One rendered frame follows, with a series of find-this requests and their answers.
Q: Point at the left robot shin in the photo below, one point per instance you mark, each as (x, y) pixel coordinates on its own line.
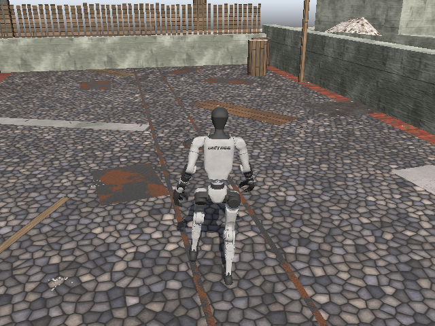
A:
(196, 232)

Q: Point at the right robot forearm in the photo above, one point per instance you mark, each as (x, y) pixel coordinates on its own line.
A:
(249, 176)

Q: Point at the right robot hand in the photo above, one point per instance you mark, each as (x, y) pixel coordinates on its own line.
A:
(251, 186)

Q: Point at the left robot hand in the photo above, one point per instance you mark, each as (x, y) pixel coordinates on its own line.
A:
(177, 196)

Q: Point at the robot right upper arm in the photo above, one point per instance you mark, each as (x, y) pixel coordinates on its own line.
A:
(239, 143)

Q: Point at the robot shin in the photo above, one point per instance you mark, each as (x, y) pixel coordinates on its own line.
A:
(196, 232)
(229, 248)

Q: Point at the right robot shin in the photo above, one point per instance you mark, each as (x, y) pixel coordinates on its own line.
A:
(229, 248)

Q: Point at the left robot forearm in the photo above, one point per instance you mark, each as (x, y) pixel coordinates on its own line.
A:
(183, 180)

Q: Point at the robot left upper arm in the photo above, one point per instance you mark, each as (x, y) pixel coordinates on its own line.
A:
(193, 154)

